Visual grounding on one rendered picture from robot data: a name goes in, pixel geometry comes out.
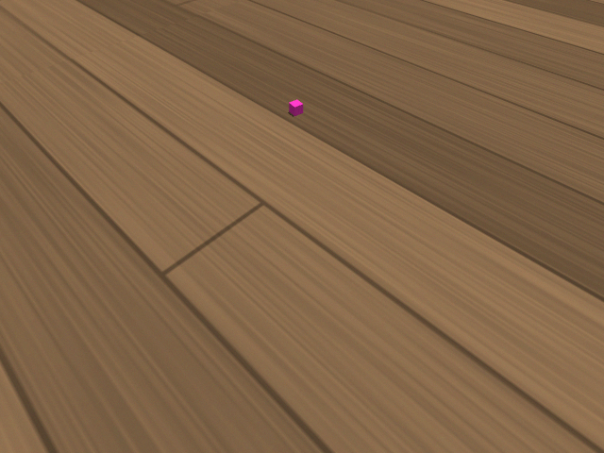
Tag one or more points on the cube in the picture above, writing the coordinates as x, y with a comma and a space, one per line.
295, 107

